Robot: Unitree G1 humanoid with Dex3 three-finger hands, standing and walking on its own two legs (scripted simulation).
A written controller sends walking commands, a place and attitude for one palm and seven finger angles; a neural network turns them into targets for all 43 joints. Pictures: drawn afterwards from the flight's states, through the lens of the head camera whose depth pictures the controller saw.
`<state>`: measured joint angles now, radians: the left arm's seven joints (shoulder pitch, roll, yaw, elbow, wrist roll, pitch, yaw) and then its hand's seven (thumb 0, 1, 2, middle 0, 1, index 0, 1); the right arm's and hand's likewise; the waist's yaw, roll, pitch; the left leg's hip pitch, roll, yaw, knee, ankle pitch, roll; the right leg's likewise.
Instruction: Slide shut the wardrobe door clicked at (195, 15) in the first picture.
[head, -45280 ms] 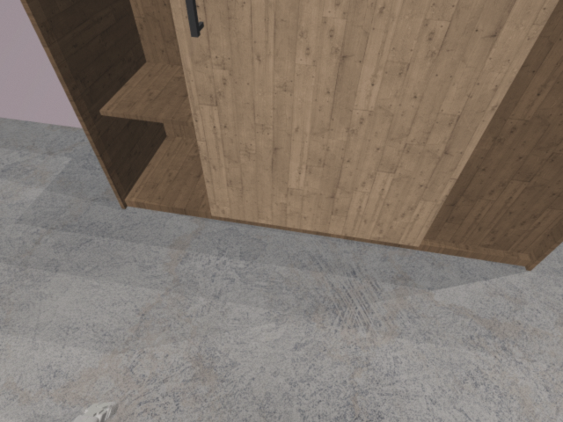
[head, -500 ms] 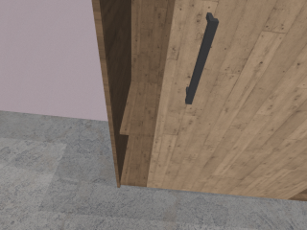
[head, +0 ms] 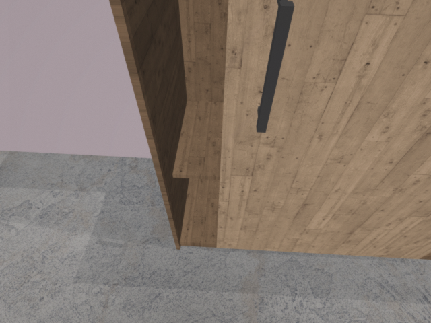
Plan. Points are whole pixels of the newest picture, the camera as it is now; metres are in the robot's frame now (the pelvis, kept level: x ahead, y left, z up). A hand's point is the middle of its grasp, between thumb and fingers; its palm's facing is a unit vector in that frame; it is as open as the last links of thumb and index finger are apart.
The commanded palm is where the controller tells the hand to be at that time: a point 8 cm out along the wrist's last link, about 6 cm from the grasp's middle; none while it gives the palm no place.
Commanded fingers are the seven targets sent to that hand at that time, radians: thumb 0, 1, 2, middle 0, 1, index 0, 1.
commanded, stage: raise the hand with hooked fingers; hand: right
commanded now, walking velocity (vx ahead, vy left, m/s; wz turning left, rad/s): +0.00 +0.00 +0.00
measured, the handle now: (270, 72) +0.49 -0.06 +0.22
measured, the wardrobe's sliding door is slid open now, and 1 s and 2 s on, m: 0.17 0.17 0.17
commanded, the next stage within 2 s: none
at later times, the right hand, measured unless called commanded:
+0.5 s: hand out of the picture +0.14 -0.18 -0.01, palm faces -0.01 +1.00 +0.04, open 8.5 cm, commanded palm +0.12 -0.25 +0.01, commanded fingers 0.00 -0.39 -0.68 0.24 0.63 0.24 0.63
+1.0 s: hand (411, 278) +0.18 -0.24 +0.11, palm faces +0.10 +0.99 -0.10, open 11.6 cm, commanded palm +0.15 -0.28 +0.11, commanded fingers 0.00 0.20 -0.43 0.28 1.00 0.28 1.00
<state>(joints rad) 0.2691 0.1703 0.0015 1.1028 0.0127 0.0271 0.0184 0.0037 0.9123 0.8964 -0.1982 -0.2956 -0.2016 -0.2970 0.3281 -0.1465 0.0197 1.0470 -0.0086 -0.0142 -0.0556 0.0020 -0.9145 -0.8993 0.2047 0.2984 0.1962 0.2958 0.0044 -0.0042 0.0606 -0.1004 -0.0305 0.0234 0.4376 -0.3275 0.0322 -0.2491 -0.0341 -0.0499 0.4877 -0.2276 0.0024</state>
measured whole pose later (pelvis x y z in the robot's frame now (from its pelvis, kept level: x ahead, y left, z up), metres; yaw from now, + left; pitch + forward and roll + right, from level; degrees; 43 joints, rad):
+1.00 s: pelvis -0.04 -0.01 -0.02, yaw -2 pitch +1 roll +1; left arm 0.33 0.24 -0.04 0.63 -0.05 -0.26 0.08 0.02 0.90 0.90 -0.20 -0.30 -0.21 -0.30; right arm 0.30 -0.34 -0.34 -0.14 0.37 -0.10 0.27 0.00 -0.03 -0.53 0.27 0.86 0.26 0.86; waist 0.00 -0.06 -0.05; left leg -0.32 -0.03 0.06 0.68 -0.39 0.03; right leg -0.47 -0.03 -0.01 0.70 -0.26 -0.01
